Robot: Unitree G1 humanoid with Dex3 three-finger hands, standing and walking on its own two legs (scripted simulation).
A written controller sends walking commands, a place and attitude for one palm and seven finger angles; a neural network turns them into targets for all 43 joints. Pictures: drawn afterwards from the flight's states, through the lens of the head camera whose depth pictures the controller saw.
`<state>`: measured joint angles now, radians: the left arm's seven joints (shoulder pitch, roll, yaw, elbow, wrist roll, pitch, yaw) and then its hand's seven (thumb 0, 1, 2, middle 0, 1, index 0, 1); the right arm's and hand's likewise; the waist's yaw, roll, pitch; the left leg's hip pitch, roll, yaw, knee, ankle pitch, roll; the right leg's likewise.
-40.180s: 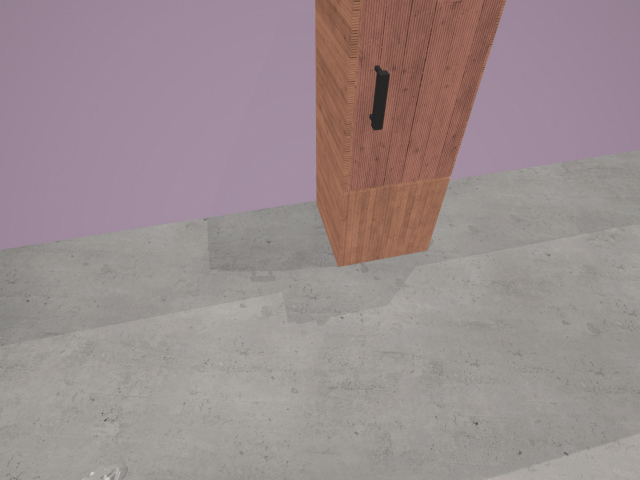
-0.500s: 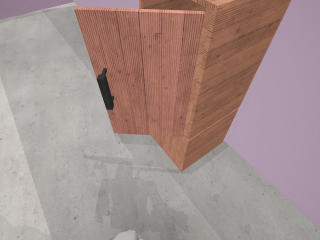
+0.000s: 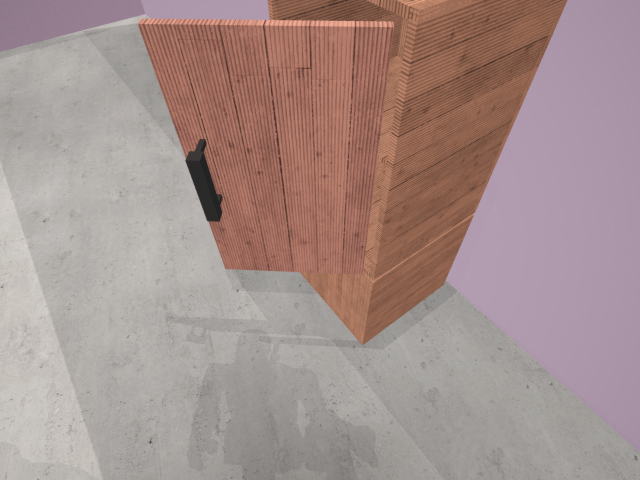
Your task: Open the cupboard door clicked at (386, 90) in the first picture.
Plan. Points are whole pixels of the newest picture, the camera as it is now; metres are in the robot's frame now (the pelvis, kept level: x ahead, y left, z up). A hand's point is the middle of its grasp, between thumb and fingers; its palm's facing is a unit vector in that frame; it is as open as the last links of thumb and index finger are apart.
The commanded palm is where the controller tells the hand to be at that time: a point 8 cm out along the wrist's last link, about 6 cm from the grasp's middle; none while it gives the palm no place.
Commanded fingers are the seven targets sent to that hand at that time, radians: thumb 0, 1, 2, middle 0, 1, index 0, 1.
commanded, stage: come to a stop and stand still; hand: left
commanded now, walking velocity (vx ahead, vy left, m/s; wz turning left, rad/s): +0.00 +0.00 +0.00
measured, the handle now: (208, 181) +0.60 +0.24 -0.01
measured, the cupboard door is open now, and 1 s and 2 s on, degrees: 50 50 50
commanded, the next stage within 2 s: look again from close up in 0.90 s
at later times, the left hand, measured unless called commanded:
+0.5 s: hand out of the picture +0.02 +0.14 -0.17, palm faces +0.04 -0.98 -0.17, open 7.4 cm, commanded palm none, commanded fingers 0.00 0.90 0.90 -0.20 -0.30 -0.20 -0.30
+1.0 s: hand out of the picture +0.03 +0.15 -0.18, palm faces +0.05 -0.98 -0.18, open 7.4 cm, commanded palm none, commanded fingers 0.00 0.90 0.90 -0.20 -0.30 -0.20 -0.30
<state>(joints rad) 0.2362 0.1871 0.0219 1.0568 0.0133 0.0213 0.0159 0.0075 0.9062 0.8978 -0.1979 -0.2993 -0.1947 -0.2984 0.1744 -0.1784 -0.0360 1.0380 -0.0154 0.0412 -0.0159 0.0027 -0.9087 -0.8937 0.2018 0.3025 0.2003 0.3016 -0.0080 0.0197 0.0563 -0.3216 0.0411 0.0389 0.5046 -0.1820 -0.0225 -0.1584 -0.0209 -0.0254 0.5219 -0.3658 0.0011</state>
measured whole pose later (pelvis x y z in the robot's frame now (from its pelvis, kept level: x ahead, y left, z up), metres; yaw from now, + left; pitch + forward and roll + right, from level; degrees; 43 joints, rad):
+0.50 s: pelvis +0.03 -0.03 +0.00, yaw +1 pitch -1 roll +1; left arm 0.28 0.13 0.01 1.13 0.00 0.00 0.03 0.01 0.91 0.90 -0.20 -0.30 -0.20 -0.30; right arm 0.30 -0.13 -0.01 1.17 -0.02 0.02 -0.04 0.00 -0.91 -0.89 0.20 0.30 0.20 0.30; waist -0.02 -0.01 0.06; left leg -0.22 0.07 0.02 0.45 -0.20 -0.06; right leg -0.04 0.02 -0.05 0.42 -0.36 -0.04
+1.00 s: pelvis +0.05 -0.02 +0.00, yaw +0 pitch -2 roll +1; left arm 0.29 0.15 0.01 1.13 0.00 -0.01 0.04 0.01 0.90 0.90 -0.20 -0.30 -0.20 -0.30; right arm 0.21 -0.15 -0.01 1.13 -0.02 0.01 -0.05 0.00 -0.91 -0.89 0.20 0.30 0.20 0.30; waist 0.01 -0.03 0.05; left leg -0.19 0.06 0.03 0.46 -0.23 -0.06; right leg 0.01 0.00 -0.04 0.39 -0.37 -0.02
